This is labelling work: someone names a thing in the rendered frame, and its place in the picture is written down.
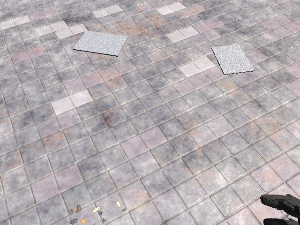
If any robot right hand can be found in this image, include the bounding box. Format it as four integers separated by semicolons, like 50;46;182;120
260;194;300;225

